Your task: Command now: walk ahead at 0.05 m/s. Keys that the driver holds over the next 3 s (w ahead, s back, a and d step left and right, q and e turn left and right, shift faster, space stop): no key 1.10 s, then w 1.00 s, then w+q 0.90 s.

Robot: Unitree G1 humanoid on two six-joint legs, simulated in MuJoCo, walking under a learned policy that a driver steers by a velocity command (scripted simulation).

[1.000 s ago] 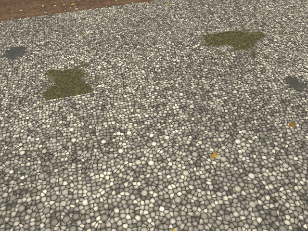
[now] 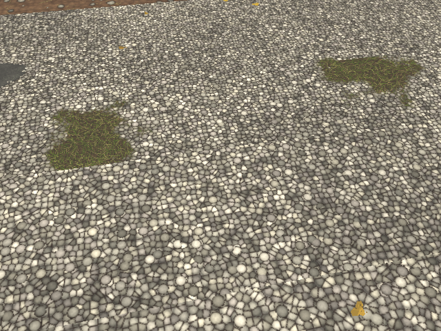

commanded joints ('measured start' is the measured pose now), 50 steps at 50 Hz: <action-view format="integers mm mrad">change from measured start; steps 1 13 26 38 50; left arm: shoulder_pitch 161 92 136 116 118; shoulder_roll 48 77 72 55 47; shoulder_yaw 19 41 50 53 50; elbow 18 51 120 159 192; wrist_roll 6 13 1 -1 -1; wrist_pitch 20 -3 -1 23 32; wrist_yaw -18 -39 -41 -31 -25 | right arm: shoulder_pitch -19 99 132 147 171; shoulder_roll -125 -89 -83 -64 -41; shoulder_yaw -29 -49 -60 -60 -58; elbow -41 -27 12 40 62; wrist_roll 22 16 30 34 33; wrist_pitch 6 61 66 56 49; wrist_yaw -3 -22 -35 -38 -39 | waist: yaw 70 -6 10 16 20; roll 171 -29 39 43 51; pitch -104 4 5 45 66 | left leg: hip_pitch -71 59 101 91 85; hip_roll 239 74 84 90 89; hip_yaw -149 -54 -41 -33 -30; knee -140 -47 -12 -21 -43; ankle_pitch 251 -79 83 76 32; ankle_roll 136 -46 -68 -77 -74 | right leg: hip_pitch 343 261 343 366 364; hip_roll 36 3 37 55 61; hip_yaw -40 21 -16 -29 -34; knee -249 -406 -351 -357 -373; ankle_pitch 125 50 256 220 156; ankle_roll -20 -80 -91 -82 -71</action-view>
